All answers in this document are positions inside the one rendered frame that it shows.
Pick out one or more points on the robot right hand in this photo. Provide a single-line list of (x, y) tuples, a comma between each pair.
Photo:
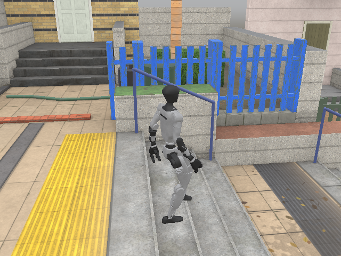
[(196, 164)]

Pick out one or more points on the robot left foot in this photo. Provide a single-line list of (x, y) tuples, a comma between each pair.
[(187, 198)]

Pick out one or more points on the right robot forearm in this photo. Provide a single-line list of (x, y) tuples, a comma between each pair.
[(185, 152)]

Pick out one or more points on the left robot forearm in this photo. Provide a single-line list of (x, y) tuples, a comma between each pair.
[(152, 137)]

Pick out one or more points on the robot head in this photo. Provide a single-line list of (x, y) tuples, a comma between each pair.
[(170, 93)]

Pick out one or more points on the robot left hand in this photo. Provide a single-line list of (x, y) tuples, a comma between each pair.
[(155, 151)]

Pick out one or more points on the robot left upper arm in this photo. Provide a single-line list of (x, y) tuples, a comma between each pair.
[(156, 117)]

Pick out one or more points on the robot right upper arm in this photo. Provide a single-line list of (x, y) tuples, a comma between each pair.
[(177, 119)]

